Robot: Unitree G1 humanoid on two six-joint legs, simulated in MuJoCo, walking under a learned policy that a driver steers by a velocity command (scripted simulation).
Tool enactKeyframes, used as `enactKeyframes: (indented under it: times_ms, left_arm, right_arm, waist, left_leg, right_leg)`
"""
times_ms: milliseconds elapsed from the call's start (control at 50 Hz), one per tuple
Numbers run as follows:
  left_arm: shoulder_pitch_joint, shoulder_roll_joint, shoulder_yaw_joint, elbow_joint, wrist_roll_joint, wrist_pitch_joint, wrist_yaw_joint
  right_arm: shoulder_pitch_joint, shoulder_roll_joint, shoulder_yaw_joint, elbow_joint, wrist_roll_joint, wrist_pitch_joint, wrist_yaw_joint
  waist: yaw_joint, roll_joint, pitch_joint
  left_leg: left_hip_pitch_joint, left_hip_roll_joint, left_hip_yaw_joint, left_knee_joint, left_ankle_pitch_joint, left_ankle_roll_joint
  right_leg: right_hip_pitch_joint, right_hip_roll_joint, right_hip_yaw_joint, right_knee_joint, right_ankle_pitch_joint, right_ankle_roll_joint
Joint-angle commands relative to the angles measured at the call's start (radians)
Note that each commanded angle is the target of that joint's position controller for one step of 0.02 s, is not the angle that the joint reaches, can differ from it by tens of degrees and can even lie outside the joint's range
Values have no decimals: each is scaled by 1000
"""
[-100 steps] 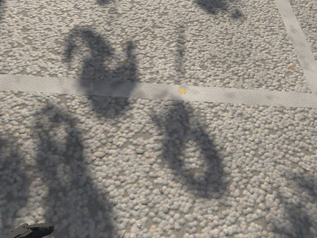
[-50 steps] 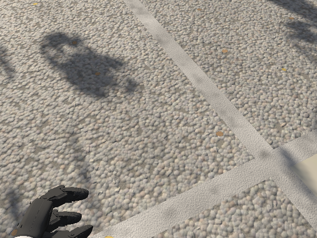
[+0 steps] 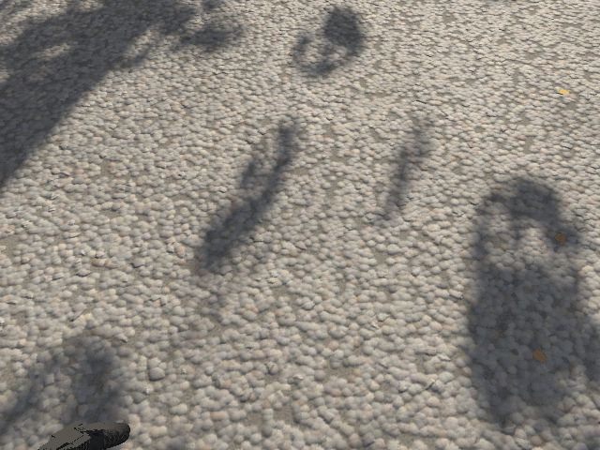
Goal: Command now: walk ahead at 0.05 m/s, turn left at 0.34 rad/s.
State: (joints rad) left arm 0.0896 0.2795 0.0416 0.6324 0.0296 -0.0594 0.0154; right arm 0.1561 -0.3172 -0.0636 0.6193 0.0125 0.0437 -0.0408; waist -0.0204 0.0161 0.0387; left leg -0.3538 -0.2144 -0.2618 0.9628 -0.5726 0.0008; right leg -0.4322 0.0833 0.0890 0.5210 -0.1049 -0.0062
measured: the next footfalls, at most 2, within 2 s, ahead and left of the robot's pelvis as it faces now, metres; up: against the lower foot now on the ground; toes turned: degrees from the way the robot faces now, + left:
left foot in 0.26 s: +0.04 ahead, +0.12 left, +0.00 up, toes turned -1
right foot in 0.68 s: +0.07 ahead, -0.14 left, +0.00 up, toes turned -14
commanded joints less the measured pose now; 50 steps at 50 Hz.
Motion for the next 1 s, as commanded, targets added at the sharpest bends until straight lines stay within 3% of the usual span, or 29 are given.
enactKeyframes:
  times_ms: [20, 60, 100, 140, 200, 260, 280, 300, 320, 340, 360, 400, 460, 500, 560, 600, 640, 660, 680, 700, 720, 740, 760, 780, 800, 840, 900, 940, 1000]
  left_arm:
    - [38, 104, 28, -77, -13, 14, 3]
    - [-15, 105, 20, -78, -15, 33, 4]
    - [-30, 91, 19, -71, -9, 49, 3]
    - [2, 94, 26, -58, -14, 59, 3]
    - [66, 116, 35, -33, -22, 66, 8]
    - [112, 98, 27, -7, -32, 67, 11]
    - [123, 85, 22, -4, -22, 58, 7]
    - [93, 48, 16, -28, -16, 46, 3]
    - [62, 51, 16, -22, -12, 41, 0]
    - [33, 70, 25, -29, -22, 41, -1]
    - [33, 88, 34, -24, -29, 45, 1]
    - [58, 117, 50, -32, -44, 53, -3]
    - [90, 101, 57, -41, -56, 74, -8]
    - [96, 71, 46, -45, -58, 92, -12]
    - [57, 57, 32, -80, -62, 98, -39]
    - [66, 81, 40, -95, -65, 98, -54]
    - [128, 98, 55, -88, -61, 102, -53]
    - [193, 130, 74, -71, -54, 101, -40]
    - [261, 241, 110, -79, -52, 98, -19]
    - [272, 372, 128, -108, -14, 79, -19]
    - [292, 293, 107, -111, -5, 58, -31]
    - [242, 269, 100, -104, -9, 45, -26]
    - [177, 240, 95, -108, -37, 46, -16]
    - [93, 202, 78, -122, -52, 57, -3]
    - [57, 171, 61, -134, -46, 64, 7]
    - [50, 131, 40, -124, -24, 68, 16]
    - [47, 51, 7, -82, -4, 60, 15]
    - [63, 99, 20, -59, 8, 60, 9]
    - [65, 177, 49, -46, -1, 76, 11]
  right_arm:
    - [80, -172, -47, -10, -1, 20, -3]
    - [71, -110, -29, -16, 0, 32, -1]
    - [82, -48, -8, -8, -3, 21, 5]
    - [63, -23, 3, -2, -7, 10, 9]
    - [59, -41, -1, 20, -3, -1, 17]
    - [113, -38, -4, 58, -18, -8, 27]
    - [106, -69, -5, 44, -35, -11, 25]
    - [101, -84, -9, 72, -47, -20, 28]
    - [52, -13, 13, 55, -56, -33, 31]
    - [32, -28, 8, 52, -57, -42, 27]
    - [39, -79, -10, 55, -48, -46, 18]
    - [52, -133, -32, 51, -32, -47, -1]
    - [51, -88, -24, 36, -31, -47, -19]
    - [9, -84, -28, 25, -17, -40, -19]
    - [-8, -109, -43, 17, -16, -18, -16]
    - [10, -132, -54, 22, -7, -13, -12]
    - [-5, -130, -56, 24, 14, -22, -5]
    - [26, -104, -52, 38, 16, -33, 2]
    - [42, -78, -46, 24, -9, -45, 9]
    - [-44, -12, -19, -61, -53, -57, 9]
    - [-101, -70, -32, -49, -39, -63, 11]
    - [-117, -71, -31, -55, -16, -64, 10]
    - [-107, -79, -35, -35, -18, -64, 3]
    - [-80, -99, -41, -14, -22, -56, -6]
    - [-48, -100, -43, 13, -21, -47, -4]
    - [8, -62, -31, 49, -12, -36, 5]
    - [16, 10, 3, 70, -7, -30, 15]
    - [-26, -27, 0, 47, 1, -28, 23]
    - [-58, -109, -23, 4, 16, -27, 26]
  waist:
    - [13, -75, -181]
    - [-8, -84, -104]
    - [-13, -148, -107]
    - [17, -202, -124]
    - [48, -217, -138]
    - [16, -168, -112]
    - [23, -99, -103]
    - [50, 111, -82]
    - [38, 124, -49]
    - [33, 137, -7]
    - [26, 143, 17]
    - [7, 176, 33]
    - [-1, 115, 0]
    - [6, 92, -8]
    - [-19, 108, -53]
    - [-23, 121, -84]
    - [18, 104, -104]
    - [44, 45, -131]
    - [66, -152, -148]
    - [59, -399, -204]
    - [120, -199, -275]
    - [90, -160, -215]
    - [56, -80, -156]
    - [24, -74, -137]
    - [7, -90, -155]
    - [-1, -98, -188]
    - [10, -121, -176]
    - [48, -165, -115]
    - [76, -155, -28]
  left_leg:
    - [-193, 94, 54, 342, 6, -91]
    - [-147, 114, 97, 289, 75, -95]
    - [-64, 132, 194, 98, 97, -95]
    - [-2, 164, 223, -75, 77, -91]
    - [60, 190, 217, -285, 157, -55]
    - [227, 188, 228, -512, 330, 22]
    - [269, 273, 138, -528, 338, 62]
    - [116, 337, 46, -572, 182, 119]
    - [27, 353, 27, -648, 71, 128]
    - [11, 352, 31, -662, 42, 112]
    - [28, 360, 38, -661, 76, 110]
    - [71, 460, -3, -645, 308, 176]
    - [200, 564, -5, -598, 774, 264]
    - [265, 528, 81, -581, 806, 236]
    - [272, 491, 202, -546, 841, 202]
    - [284, 506, 236, -506, 864, 188]
    - [254, 505, 288, -411, 837, 144]
    - [190, 460, 352, -273, 788, 91]
    - [-57, 366, 410, -6, 482, -9]
    - [-375, 161, 318, 245, -132, -81]
    - [-387, 186, 148, 369, -151, -75]
    - [-406, 197, 134, 362, -57, -53]
    - [-408, 223, 134, 298, 39, -45]
    - [-389, 247, 149, 242, 121, -50]
    - [-294, 244, 178, 236, 170, -61]
    - [-195, 238, 216, 185, 236, -86]
    - [-53, 281, 224, -68, 308, -96]
    - [-16, 282, 242, -142, 297, -86]
    - [-115, 276, 256, -134, 193, -63]
  right_leg:
    - [327, -363, 436, -143, 179, -227]
    - [182, -279, 325, -197, -21, -175]
    - [147, -190, 201, -225, -90, -138]
    - [182, -191, 192, -231, -101, -158]
    - [225, -245, 252, -223, -160, -191]
    - [99, -213, 213, -208, -317, -114]
    - [27, -186, 169, -152, -339, -61]
    - [72, -89, 15, -83, -290, -3]
    - [141, -74, -2, -38, -194, 28]
    - [124, -59, -11, -3, -150, 30]
    - [83, -45, -27, 43, -146, 28]
    - [-33, -47, -56, 230, -271, 22]
    - [-205, -101, -34, 572, -438, 55]
    - [-244, -141, -47, 542, -378, 79]
    - [-127, -147, -127, 363, -299, 82]
    - [-54, -123, -171, 258, -276, 64]
    - [60, -87, -208, 98, -165, 23]
    - [192, -53, -182, -7, -56, -15]
    - [404, -176, 79, -77, 353, -107]
    - [504, -451, 586, -137, 569, -360]
    - [526, -471, 548, -144, 539, -399]
    - [461, -422, 475, -151, 389, -350]
    - [410, -350, 393, -157, 271, -282]
    - [364, -332, 310, -148, 267, -235]
    - [297, -298, 236, -146, 333, -217]
    - [264, -267, 141, -142, 394, -210]
    - [222, -231, 35, -162, 264, -186]
    - [184, -261, 49, -195, 111, -209]
    - [214, -340, 121, -214, 7, -251]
